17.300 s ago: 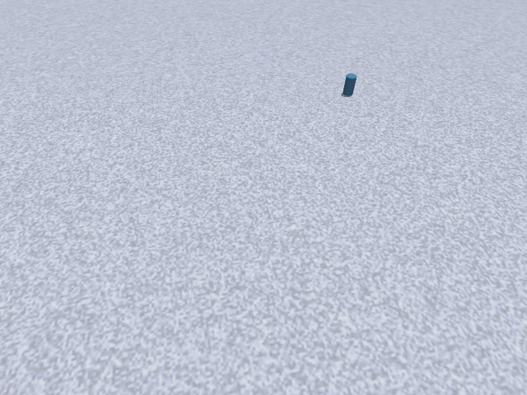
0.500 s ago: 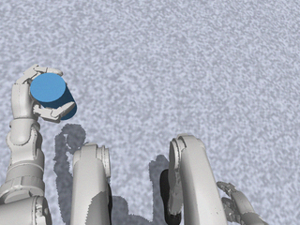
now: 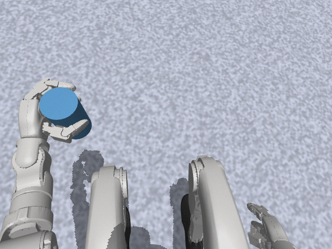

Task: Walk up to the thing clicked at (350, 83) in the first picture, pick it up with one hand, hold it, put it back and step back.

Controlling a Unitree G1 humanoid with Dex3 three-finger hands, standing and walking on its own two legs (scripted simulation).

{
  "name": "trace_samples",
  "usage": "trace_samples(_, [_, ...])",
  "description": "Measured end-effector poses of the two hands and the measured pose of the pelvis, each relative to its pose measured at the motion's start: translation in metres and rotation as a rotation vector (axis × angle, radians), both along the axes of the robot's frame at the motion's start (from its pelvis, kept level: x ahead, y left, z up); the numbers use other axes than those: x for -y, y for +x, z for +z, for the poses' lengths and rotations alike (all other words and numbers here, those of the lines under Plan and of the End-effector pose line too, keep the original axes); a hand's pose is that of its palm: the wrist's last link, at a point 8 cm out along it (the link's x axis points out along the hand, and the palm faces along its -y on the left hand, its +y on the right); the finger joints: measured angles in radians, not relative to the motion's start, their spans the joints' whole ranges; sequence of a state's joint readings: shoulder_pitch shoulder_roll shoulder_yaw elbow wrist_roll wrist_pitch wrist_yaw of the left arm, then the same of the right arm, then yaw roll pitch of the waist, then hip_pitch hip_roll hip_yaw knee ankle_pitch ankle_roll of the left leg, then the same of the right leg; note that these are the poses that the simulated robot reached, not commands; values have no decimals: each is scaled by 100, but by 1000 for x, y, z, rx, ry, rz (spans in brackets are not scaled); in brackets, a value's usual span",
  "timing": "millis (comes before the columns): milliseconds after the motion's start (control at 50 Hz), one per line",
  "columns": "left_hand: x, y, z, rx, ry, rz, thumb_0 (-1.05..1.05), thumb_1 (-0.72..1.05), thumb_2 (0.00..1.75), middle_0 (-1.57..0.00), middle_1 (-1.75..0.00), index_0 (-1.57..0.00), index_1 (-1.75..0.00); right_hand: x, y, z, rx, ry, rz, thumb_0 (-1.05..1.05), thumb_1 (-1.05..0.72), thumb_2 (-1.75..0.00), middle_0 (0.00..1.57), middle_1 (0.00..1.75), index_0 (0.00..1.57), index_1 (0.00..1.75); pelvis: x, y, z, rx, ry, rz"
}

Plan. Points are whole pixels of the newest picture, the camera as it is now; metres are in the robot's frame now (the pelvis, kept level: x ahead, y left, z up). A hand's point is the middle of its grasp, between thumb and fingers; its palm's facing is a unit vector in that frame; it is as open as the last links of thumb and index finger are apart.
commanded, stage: lift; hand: left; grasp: from the side
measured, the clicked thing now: (69, 116) +0.43 +0.21 -0.05
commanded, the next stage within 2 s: hold in 1.72 s
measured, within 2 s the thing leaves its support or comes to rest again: neither
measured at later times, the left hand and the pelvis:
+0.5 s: hand (21, 85) +0.39 +0.20 +0.15, palm faces +0.07 -0.99 -0.07, open 9.8 cm; pelvis +0.02 +0.00 +0.14, yaw +1 degrees
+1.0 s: hand out of the picture +0.39 +0.20 +0.27, palm faces +0.07 -1.00 -0.05, open 9.8 cm; pelvis +0.05 +0.01 +0.25, yaw +2 degrees
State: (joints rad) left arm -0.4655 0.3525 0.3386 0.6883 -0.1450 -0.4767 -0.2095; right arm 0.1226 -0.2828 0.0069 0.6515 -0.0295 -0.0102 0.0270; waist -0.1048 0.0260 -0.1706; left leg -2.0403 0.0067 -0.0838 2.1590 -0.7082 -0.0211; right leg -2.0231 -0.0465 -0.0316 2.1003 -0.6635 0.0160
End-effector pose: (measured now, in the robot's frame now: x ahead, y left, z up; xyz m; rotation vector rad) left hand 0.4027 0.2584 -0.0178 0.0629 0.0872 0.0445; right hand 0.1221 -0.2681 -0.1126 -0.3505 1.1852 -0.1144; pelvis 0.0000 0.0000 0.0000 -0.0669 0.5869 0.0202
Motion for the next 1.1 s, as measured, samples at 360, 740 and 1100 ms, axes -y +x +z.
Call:
trace_samples(360, [7,-28,116,-12,14,-2,-2,-33,104,-70,-95,-75,-98,-15,41,94,140,28,-26,1,-92,-90,20,30,21,30,-3,13,91,39,4,8])
trace_samples(740, [12,-38,247,-32,-13,39,-2,-34,104,-69,-96,-75,-98,-23,68,226,268,35,-43,1,-90,-90,20,30,21,30,-2,41,206,190,12,19])
trace_samples(1100, [9,-38,309,-24,-9,33,-2,-34,104,-69,-97,-74,-98,-33,56,273,220,66,-42,1,-91,-90,20,30,21,30,-4,56,262,295,28,20])
